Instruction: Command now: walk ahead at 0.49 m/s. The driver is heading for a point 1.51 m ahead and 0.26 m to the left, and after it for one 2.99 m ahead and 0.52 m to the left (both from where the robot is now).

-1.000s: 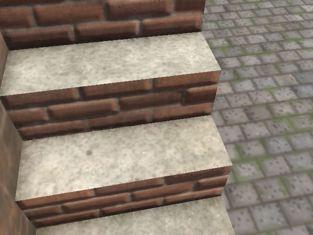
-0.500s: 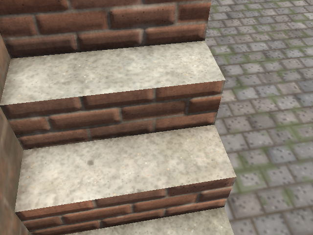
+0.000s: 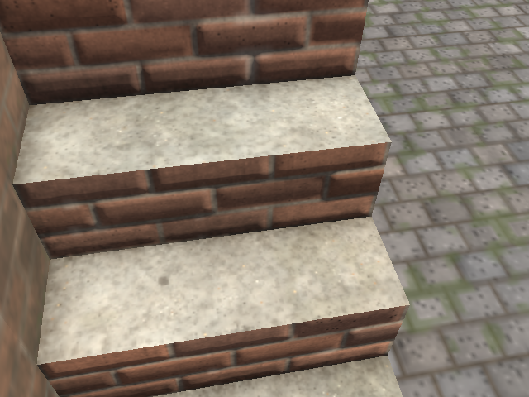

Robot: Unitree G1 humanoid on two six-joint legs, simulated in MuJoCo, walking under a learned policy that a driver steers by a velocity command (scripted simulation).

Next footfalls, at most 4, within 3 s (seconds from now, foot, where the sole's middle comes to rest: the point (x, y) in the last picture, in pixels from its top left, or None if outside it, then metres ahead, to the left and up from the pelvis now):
none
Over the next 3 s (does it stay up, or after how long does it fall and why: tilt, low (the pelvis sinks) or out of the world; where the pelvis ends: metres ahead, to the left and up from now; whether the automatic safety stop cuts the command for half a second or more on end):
stays up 0.00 0.02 0.00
